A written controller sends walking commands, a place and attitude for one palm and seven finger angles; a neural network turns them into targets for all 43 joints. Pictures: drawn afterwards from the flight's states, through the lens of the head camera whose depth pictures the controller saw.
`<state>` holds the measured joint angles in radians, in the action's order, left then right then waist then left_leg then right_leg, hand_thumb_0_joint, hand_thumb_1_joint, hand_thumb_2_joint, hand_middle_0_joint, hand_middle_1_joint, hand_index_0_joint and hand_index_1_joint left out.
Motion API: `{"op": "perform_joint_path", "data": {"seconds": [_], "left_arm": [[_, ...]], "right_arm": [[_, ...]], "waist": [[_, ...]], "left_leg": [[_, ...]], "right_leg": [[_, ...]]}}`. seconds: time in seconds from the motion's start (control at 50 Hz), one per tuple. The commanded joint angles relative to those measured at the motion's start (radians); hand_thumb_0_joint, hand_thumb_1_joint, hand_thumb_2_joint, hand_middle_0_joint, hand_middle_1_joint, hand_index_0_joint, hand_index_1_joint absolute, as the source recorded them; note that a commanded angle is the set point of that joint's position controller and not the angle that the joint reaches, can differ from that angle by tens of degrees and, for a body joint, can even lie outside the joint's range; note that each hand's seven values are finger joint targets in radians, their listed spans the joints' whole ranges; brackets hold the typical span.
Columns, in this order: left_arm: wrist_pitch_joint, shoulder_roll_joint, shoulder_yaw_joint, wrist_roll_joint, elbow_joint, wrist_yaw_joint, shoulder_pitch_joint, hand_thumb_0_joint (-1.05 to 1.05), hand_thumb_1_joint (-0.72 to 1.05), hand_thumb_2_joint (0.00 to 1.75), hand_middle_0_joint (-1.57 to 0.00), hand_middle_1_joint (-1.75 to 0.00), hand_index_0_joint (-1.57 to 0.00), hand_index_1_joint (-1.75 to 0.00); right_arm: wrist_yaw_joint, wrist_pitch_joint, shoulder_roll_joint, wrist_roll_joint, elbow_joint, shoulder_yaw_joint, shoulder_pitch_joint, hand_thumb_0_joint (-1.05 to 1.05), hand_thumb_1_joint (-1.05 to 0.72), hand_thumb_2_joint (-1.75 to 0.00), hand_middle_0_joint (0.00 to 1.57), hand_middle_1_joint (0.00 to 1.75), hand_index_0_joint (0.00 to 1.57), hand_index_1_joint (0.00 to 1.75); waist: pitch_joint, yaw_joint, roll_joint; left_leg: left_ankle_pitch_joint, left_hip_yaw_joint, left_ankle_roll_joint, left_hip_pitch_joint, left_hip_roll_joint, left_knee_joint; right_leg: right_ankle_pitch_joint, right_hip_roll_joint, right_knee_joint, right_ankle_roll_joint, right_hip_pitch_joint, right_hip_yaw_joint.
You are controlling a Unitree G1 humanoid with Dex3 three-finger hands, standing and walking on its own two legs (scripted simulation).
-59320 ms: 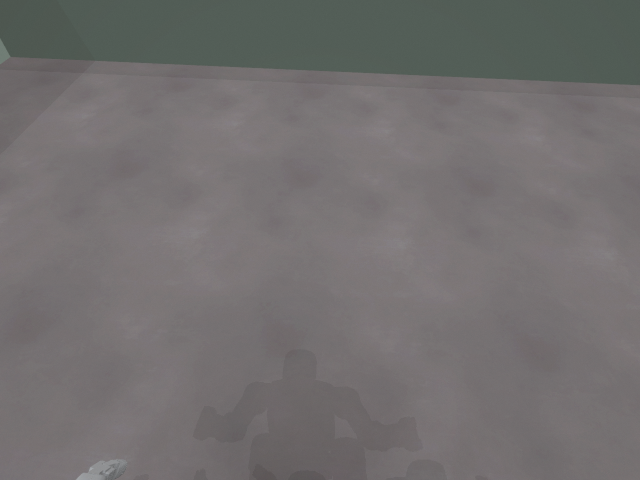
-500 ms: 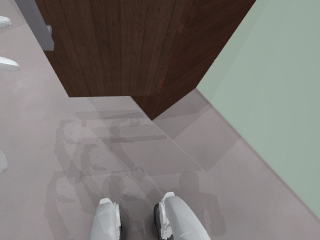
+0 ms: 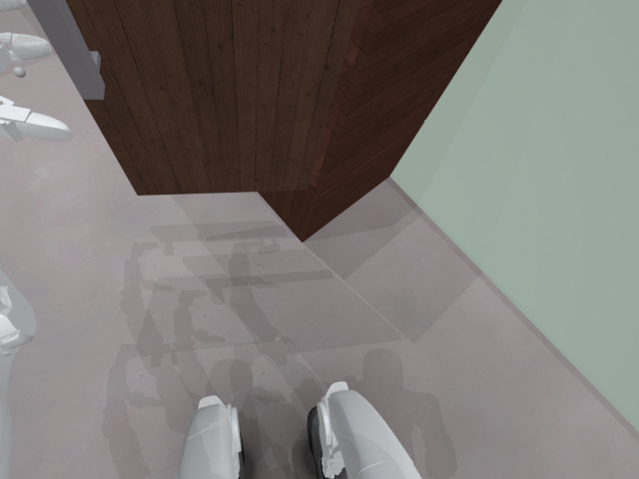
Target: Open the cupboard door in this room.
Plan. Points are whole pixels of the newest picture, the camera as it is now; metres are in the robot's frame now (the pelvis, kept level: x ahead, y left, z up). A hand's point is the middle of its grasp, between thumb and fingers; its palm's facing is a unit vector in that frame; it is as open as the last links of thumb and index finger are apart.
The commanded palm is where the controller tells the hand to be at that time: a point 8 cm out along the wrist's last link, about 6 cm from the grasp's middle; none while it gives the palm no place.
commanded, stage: slide the fingers in behind the handle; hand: left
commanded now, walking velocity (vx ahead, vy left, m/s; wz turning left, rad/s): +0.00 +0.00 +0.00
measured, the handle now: (72, 32) +0.61 +0.21 +0.08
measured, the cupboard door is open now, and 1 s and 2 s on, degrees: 56 56 56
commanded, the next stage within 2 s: close the thumb around the handle in 1.12 s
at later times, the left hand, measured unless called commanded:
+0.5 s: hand (69, 68) +0.56 +0.21 +0.09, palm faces -0.02 -1.00 -0.01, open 14.0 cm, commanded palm +0.54 +0.24 +0.08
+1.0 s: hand (81, 70) +0.55 +0.20 +0.09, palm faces +0.00 -1.00 -0.02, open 14.0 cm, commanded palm +0.54 +0.23 +0.08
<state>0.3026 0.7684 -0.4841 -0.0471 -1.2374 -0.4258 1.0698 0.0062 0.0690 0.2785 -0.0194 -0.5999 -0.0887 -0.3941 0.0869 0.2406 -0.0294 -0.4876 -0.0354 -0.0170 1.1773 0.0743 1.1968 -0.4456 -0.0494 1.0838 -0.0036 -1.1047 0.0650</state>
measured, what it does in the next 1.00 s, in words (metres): stands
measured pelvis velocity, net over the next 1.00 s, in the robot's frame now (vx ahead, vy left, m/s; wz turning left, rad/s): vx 0.01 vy -0.01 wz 0.02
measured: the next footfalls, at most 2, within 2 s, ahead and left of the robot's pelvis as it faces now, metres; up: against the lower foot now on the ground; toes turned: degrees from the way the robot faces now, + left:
none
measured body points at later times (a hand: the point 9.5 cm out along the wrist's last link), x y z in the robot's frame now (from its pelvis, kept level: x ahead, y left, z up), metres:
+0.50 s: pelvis +0.01 +0.00 +0.00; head +0.17 +0.03 +0.42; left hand +0.55 +0.26 +0.09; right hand -0.01 -0.26 -0.10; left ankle +0.03 +0.10 -0.64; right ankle +0.03 -0.13 -0.64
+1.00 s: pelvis +0.01 -0.01 +0.00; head +0.17 +0.02 +0.43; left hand +0.54 +0.25 +0.09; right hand +0.00 -0.27 -0.10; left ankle +0.03 +0.10 -0.64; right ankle +0.03 -0.13 -0.64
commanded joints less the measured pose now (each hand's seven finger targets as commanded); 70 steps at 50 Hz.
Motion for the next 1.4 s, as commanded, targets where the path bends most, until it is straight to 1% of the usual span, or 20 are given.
{"op": "perform_joint_path", "data": {"seconds": [0.0,0.06,0.16,0.26,0.28,0.36,0.4,0.46,0.52,0.58,0.66,0.7,0.76,0.9,0.96,1.06,1.12,1.16,1.2,1.38], "left_arm": [[0.076,0.219,0.005,-0.033,0.222,0.017,0.426,0.0,-0.5,0.3,-0.3,-1.2,-0.3,-1.2],[0.067,0.265,-0.028,-0.034,0.193,0.026,0.43,0.0,-0.5,0.3,-0.3,-1.2,-0.3,-1.2],[0.09,0.23,-0.011,-0.024,0.258,0.048,0.443,0.0,-0.5,0.3,-0.3,-1.2,-0.3,-1.2],[0.087,0.143,0.037,-0.027,0.248,0.066,0.455,0.0,-0.5,0.3,-0.3,-1.2,-0.3,-1.2],[0.09,0.17,0.012,-0.026,0.265,0.073,0.442,0.0,-0.5,0.3,-0.3,-1.2,-0.3,-1.2],[0.085,0.132,0.028,-0.023,0.23,0.098,0.435,0.0,-0.5,0.3,-0.3,-1.2,-0.3,-1.2],[0.091,0.164,0.005,-0.015,0.242,0.111,0.444,0.0,-0.5,0.3,-0.3,-1.2,-0.3,-1.2],[0.11,0.124,0.028,-0.011,0.272,0.122,0.436,0.0,-0.5,0.3,-0.3,-1.2,-0.3,-1.2],[0.102,0.122,0.022,-0.009,0.228,0.13,0.421,0.0,-0.5,0.3,-0.3,-1.2,-0.3,-1.2],[0.114,0.113,0.021,-0.01,0.273,0.134,0.406,0.0,-0.5,0.3,-0.3,-1.2,-0.3,-1.2],[0.114,0.058,0.039,-0.026,0.28,0.139,0.353,0.0,-0.5,0.3,-0.3,-1.2,-0.3,-1.2],[0.103,0.036,0.058,-0.027,0.25,0.144,0.379,0.0,-0.5,0.3,-0.3,-1.2,-0.3,-1.2],[0.113,0.124,-0.001,-0.016,0.259,0.158,0.388,0.0,-0.5,0.3,-0.3,-1.2,-0.3,-1.2],[0.121,0.062,0.059,-0.019,0.198,0.131,0.386,0.0,-0.5,0.3,-0.3,-1.2,-0.3,-1.2],[0.114,0.106,0.038,-0.022,0.207,0.126,0.431,0.0,-0.5,0.3,-0.3,-1.2,-0.3,-1.2],[0.11,0.089,0.055,-0.017,0.211,0.129,0.467,0.0,-0.5,0.3,-0.3,-1.2,-0.3,-1.2],[0.1,0.15,0.026,-0.006,0.184,0.133,0.48,0.0,-0.5,0.3,-0.3,-1.2,-0.3,-1.2],[0.107,0.123,0.046,-0.006,0.221,0.134,0.514,0.0,-0.5,0.3,-0.3,-1.2,-0.3,-1.2],[0.107,0.159,0.018,-0.002,0.227,0.136,0.496,0.0,-0.5,0.3,-0.3,-1.2,-0.3,-1.2],[0.085,0.124,0.041,-0.004,0.236,0.135,0.473,0.0,0.0,0.52,-0.34,-1.25,-0.34,-1.25]], "right_arm": [[0.006,-0.011,0.205,0.0,0.014,0.084,-0.208,0.0,-0.9,-0.9,0.2,0.3,0.2,0.3],[0.011,-0.013,0.21,0.0,0.014,0.078,-0.214,0.0,-0.9,-0.9,0.2,0.3,0.2,0.3],[0.003,-0.017,0.201,-0.008,0.013,0.085,-0.219,0.0,-0.9,-0.9,0.2,0.3,0.2,0.3],[0.0,-0.016,0.197,-0.01,0.005,0.089,-0.221,0.0,-0.9,-0.9,0.2,0.3,0.2,0.3],[-0.002,-0.015,0.201,-0.011,0.004,0.094,-0.223,0.0,-0.9,-0.9,0.2,0.3,0.2,0.3],[-0.003,-0.013,0.193,-0.012,0.004,0.091,-0.226,0.0,-0.9,-0.9,0.2,0.3,0.2,0.3],[-0.006,-0.014,0.195,-0.014,0.005,0.091,-0.226,0.0,-0.9,-0.9,0.2,0.3,0.2,0.3],[-0.01,-0.017,0.187,-0.016,0.011,0.095,-0.223,0.0,-0.9,-0.9,0.2,0.3,0.2,0.3],[-0.012,-0.011,0.187,-0.017,0.007,0.095,-0.224,0.0,-0.9,-0.9,0.2,0.3,0.2,0.3],[-0.014,-0.01,0.183,-0.017,0.013,0.1,-0.223,0.0,-0.9,-0.9,0.2,0.3,0.2,0.3],[-0.019,-0.007,0.177,-0.015,0.02,0.104,-0.221,0.0,-0.9,-0.9,0.2,0.3,0.2,0.3],[-0.018,-0.005,0.176,-0.011,0.009,0.103,-0.217,0.0,-0.9,-0.9,0.2,0.3,0.2,0.3],[-0.012,-0.008,0.179,-0.012,0.019,0.099,-0.215,0.0,-0.9,-0.9,0.2,0.3,0.2,0.3],[-0.01,-0.014,0.176,-0.007,0.008,0.097,-0.201,0.0,-0.9,-0.9,0.2,0.3,0.2,0.3],[-0.003,-0.02,0.183,-0.008,0.01,0.095,-0.204,0.0,-0.9,-0.9,0.2,0.3,0.2,0.3],[-0.003,-0.027,0.184,-0.012,0.006,0.094,-0.211,0.0,-0.9,-0.9,0.2,0.3,0.2,0.3],[-0.002,-0.027,0.19,-0.012,0.002,0.089,-0.213,0.0,-0.9,-0.9,0.2,0.3,0.2,0.3],[-0.004,-0.032,0.187,-0.016,0.002,0.09,-0.217,0.0,-0.9,-0.9,0.2,0.3,0.2,0.3],[-0.005,-0.029,0.191,-0.017,0.003,0.092,-0.222,0.0,-0.9,-0.9,0.2,0.3,0.2,0.3],[-0.009,-0.021,0.188,-0.015,0.001,0.091,-0.231,0.0,-0.9,-0.9,0.2,0.3,0.2,0.3]], "waist": [[0.542,0.007,-0.24],[0.509,0.004,-0.198],[0.578,-0.007,-0.246],[0.533,0.011,-0.242],[0.579,-0.004,-0.259],[0.528,0.008,-0.198],[0.55,-0.002,-0.21],[0.573,-0.003,-0.23],[0.545,0.0,-0.188],[0.602,-0.017,-0.216],[0.585,-0.02,-0.18],[0.522,0.0,-0.152],[0.539,-0.02,-0.149],[0.498,0.003,-0.147],[0.514,0.004,-0.159],[0.538,0.017,-0.182],[0.536,0.013,-0.185],[0.567,0.021,-0.212],[0.615,0.008,-0.216],[0.584,0.009,-0.22]], "left_leg": [[0.389,-0.051,-0.012,-0.546,-0.019,-0.128],[0.344,-0.04,-0.022,-0.469,-0.024,-0.13],[0.415,-0.048,-0.014,-0.541,-0.024,-0.125],[0.412,-0.058,-0.01,-0.57,-0.021,-0.137],[0.429,-0.055,-0.007,-0.59,-0.022,-0.135],[0.416,-0.048,-0.014,-0.54,-0.026,-0.134],[0.41,-0.045,-0.012,-0.535,-0.027,-0.135],[0.451,-0.039,-0.011,-0.56,-0.03,-0.128],[0.427,-0.035,-0.013,-0.52,-0.031,-0.129],[0.478,-0.033,-0.009,-0.558,-0.033,-0.128],[0.486,-0.023,-0.012,-0.549,-0.037,-0.133],[0.436,-0.018,-0.015,-0.512,-0.036,-0.138],[0.404,-0.006,-0.021,-0.458,-0.043,-0.134],[0.374,-0.01,-0.018,-0.454,-0.041,-0.13],[0.345,-0.011,-0.024,-0.437,-0.043,-0.125],[0.362,-0.019,-0.024,-0.459,-0.039,-0.111],[0.349,-0.023,-0.021,-0.431,-0.036,-0.109],[0.378,-0.029,-0.023,-0.472,-0.036,-0.103],[0.406,-0.029,-0.02,-0.481,-0.034,-0.096],[0.417,-0.037,-0.014,-0.513,-0.03,-0.12]], "right_leg": [[0.228,-0.023,-0.124,0.024,0.128,-0.007],[0.219,-0.023,-0.127,0.024,0.171,-0.016],[0.255,-0.021,-0.111,0.029,0.163,-0.011],[0.236,-0.02,-0.118,0.029,0.115,0.0],[0.246,-0.018,-0.119,0.027,0.13,-0.003],[0.256,-0.02,-0.122,0.025,0.145,-0.005],[0.261,-0.019,-0.121,0.024,0.167,-0.009],[0.296,-0.018,-0.112,0.028,0.171,-0.012],[0.296,-0.018,-0.119,0.022,0.194,-0.014],[0.343,-0.017,-0.108,0.025,0.22,-0.015],[0.371,-0.019,-0.117,0.024,0.247,-0.018],[0.343,-0.017,-0.129,0.018,0.232,-0.018],[0.348,-0.017,-0.123,0.021,0.285,-0.035],[0.314,-0.014,-0.127,0.019,0.245,-0.033],[0.289,-0.013,-0.124,0.021,0.248,-0.039],[0.276,-0.013,-0.111,0.022,0.199,-0.032],[0.264,-0.012,-0.108,0.02,0.207,-0.032],[0.274,-0.013,-0.1,0.023,0.182,-0.028],[0.301,-0.013,-0.094,0.021,0.209,-0.031],[0.296,-0.016,-0.107,0.022,0.19,-0.016]]}}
